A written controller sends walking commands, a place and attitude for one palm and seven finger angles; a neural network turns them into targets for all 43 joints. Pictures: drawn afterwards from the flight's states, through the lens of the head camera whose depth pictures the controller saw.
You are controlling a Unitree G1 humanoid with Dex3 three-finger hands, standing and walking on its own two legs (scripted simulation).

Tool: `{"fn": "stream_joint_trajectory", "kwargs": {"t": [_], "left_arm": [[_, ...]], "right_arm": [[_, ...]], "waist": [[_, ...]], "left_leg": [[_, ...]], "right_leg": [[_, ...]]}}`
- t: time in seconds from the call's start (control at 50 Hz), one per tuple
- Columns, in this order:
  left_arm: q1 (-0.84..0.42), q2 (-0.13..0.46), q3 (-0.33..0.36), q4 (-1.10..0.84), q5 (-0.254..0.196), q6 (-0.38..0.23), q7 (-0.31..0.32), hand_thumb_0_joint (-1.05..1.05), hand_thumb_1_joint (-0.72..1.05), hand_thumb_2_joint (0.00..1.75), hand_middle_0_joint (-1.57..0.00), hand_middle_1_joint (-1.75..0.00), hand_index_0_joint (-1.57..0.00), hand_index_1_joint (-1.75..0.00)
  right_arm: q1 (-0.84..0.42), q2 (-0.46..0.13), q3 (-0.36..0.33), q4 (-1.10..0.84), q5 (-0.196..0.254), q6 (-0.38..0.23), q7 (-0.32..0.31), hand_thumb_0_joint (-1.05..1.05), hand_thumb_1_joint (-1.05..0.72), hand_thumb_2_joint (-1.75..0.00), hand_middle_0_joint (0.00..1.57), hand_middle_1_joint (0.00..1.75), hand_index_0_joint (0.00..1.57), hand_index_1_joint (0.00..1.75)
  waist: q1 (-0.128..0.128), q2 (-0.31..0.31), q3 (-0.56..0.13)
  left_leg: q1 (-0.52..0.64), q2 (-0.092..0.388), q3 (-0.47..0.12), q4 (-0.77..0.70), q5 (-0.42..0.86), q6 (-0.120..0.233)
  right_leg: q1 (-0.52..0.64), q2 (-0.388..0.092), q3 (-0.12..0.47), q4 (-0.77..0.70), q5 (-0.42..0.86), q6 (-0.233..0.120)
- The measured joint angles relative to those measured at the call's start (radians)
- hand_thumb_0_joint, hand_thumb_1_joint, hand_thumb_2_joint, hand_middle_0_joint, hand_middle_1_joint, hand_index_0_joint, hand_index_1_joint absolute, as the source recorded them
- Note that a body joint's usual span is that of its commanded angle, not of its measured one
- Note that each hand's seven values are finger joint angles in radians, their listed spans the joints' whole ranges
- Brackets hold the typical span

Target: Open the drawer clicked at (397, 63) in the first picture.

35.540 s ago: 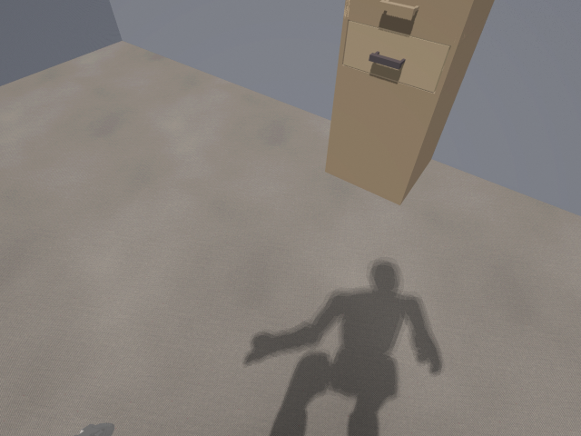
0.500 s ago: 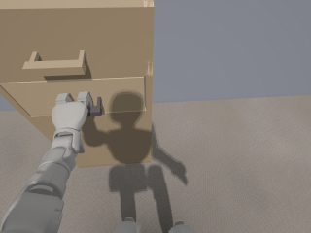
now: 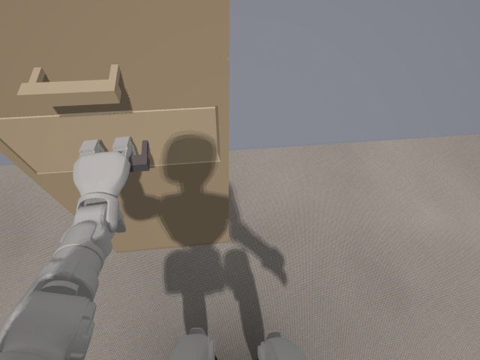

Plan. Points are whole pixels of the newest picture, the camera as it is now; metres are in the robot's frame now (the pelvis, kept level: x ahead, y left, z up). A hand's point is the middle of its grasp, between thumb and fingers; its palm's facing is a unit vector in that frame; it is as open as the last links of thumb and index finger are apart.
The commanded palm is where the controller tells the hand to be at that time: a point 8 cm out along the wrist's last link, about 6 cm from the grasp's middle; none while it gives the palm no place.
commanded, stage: lower the fingers behind the handle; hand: left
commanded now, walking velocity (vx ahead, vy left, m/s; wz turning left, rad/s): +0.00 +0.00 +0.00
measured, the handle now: (116, 155) +0.48 +0.24 -0.01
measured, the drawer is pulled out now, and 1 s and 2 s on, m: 0.00 0.00 0.08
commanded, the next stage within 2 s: close the thumb around the handle in 0.02 s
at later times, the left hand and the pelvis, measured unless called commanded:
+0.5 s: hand (114, 185) +0.43 +0.24 -0.03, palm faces -0.04 -0.04 -1.00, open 9.8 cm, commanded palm +0.40 +0.24 +0.02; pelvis +0.00 +0.00 +0.00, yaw +0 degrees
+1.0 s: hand (114, 186) +0.43 +0.24 -0.03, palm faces -0.04 -0.06 -1.00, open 5.6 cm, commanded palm +0.39 +0.23 +0.02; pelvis +0.01 +0.00 +0.00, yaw -1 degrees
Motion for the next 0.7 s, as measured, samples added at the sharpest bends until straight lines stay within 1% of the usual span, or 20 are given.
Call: {"fn": "stream_joint_trajectory", "kwargs": {"t": [0.1,0.18,0.28,0.42,0.54,0.7], "left_arm": [[-0.003,0.007,0.0,0.004,0.0,-0.014,-0.013,0.0,-0.49,0.3,-0.3,-1.21,-0.32,-1.2],[-0.004,0.009,0.001,0.002,0.001,-0.025,-0.006,0.0,-0.48,0.3,-0.31,-1.21,-0.32,-1.2],[-0.004,0.007,0.001,0.0,0.004,-0.025,0.006,0.0,-0.39,0.34,-0.32,-1.22,-0.33,-1.21],[0.0,0.005,0.002,-0.005,0.002,-0.015,0.0,0.0,-0.1,0.47,-0.32,-1.23,-0.35,-1.24],[0.013,0.004,0.007,-0.014,-0.003,-0.017,-0.009,0.0,0.21,0.6,-0.33,-1.25,-0.37,-1.28],[0.026,0.001,0.007,-0.032,0.002,-0.024,0.0,0.0,0.62,0.78,-0.35,-1.29,-0.4,-1.32]], "right_arm": [[0.007,-0.001,0.0,-0.004,0.001,-0.005,-0.005,0.01,-0.9,-0.9,0.2,0.29,0.2,0.3],[0.008,-0.005,-0.005,-0.003,-0.001,-0.009,-0.004,0.01,-0.9,-0.9,0.2,0.29,0.2,0.3],[0.002,-0.007,-0.007,-0.001,-0.002,-0.008,-0.002,0.01,-0.9,-0.9,0.2,0.29,0.2,0.3],[-0.008,-0.006,-0.003,-0.008,-0.001,-0.002,-0.001,0.01,-0.9,-0.9,0.2,0.29,0.2,0.3],[-0.008,-0.002,-0.004,-0.011,-0.002,-0.002,-0.001,0.01,-0.9,-0.9,0.2,0.29,0.2,0.3],[-0.005,-0.003,-0.008,-0.009,-0.004,0.0,0.004,0.01,-0.9,-0.9,0.2,0.29,0.2,0.3]], "waist": [[-0.003,0.0,-0.001],[0.0,0.0,-0.003],[0.003,-0.001,-0.005],[0.001,-0.001,-0.003],[0.002,-0.001,-0.004],[0.007,0.0,-0.007]], "left_leg": [[0.001,-0.001,-0.003,-0.005,0.003,-0.001],[-0.007,-0.001,-0.005,0.001,0.001,-0.001],[-0.014,-0.001,-0.005,0.008,-0.003,-0.002],[-0.007,0.0,-0.004,0.003,-0.002,-0.002],[0.006,0.002,-0.001,-0.005,-0.003,-0.001],[0.005,0.001,-0.002,-0.002,-0.009,0.0]], "right_leg": [[0.002,-0.001,-0.002,-0.006,0.003,-0.001],[-0.004,-0.001,-0.005,-0.001,0.0,-0.001],[-0.011,0.0,-0.006,0.006,-0.004,-0.002],[-0.005,0.0,-0.004,0.001,-0.002,-0.002],[0.006,0.002,0.0,-0.007,-0.001,-0.001],[0.007,0.001,-0.001,-0.006,-0.007,-0.001]]}}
